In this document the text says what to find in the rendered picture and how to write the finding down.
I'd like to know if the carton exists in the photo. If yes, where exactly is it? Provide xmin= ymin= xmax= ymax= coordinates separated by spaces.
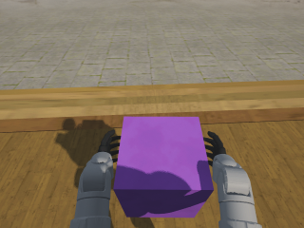
xmin=113 ymin=116 xmax=214 ymax=219

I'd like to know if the robot right hand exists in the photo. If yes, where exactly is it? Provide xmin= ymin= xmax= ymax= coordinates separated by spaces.
xmin=203 ymin=131 xmax=226 ymax=166

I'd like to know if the left robot forearm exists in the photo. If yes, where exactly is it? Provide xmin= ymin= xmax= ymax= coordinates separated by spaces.
xmin=69 ymin=151 xmax=114 ymax=228

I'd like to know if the robot left hand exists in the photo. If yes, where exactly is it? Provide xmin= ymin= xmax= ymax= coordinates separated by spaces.
xmin=98 ymin=129 xmax=121 ymax=162

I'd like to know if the right robot forearm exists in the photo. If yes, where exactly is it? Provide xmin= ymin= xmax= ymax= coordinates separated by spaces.
xmin=212 ymin=154 xmax=262 ymax=228

